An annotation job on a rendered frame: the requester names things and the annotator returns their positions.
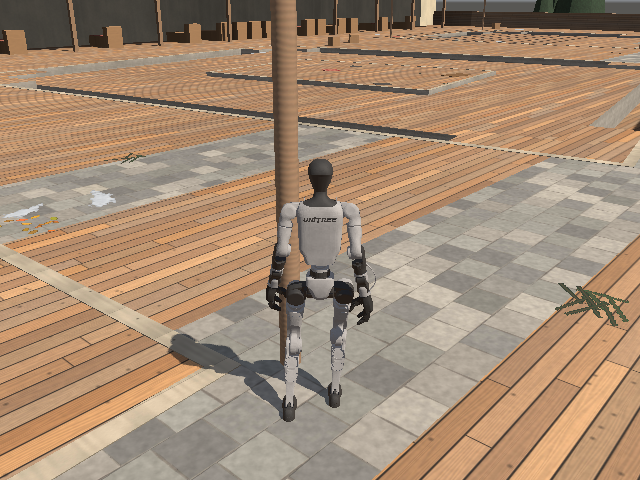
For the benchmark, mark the left robot hand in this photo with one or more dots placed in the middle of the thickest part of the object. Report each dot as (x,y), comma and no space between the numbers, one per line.
(271,296)

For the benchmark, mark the robot right upper arm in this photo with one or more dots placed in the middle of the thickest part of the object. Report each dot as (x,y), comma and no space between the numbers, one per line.
(351,212)

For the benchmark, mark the left robot shin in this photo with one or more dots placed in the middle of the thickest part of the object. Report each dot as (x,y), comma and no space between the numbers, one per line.
(291,364)

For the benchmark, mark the right robot forearm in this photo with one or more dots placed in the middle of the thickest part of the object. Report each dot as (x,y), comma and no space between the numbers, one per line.
(360,274)

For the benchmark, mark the left robot forearm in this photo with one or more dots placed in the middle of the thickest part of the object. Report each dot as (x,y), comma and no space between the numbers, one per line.
(276,270)

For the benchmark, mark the left robot foot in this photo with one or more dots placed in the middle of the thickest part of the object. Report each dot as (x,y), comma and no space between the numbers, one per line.
(288,412)

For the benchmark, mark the right robot hand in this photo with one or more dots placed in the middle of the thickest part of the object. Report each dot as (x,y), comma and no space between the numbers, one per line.
(368,308)

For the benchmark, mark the robot left upper arm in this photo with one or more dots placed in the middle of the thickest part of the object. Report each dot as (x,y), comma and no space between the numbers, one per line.
(288,212)

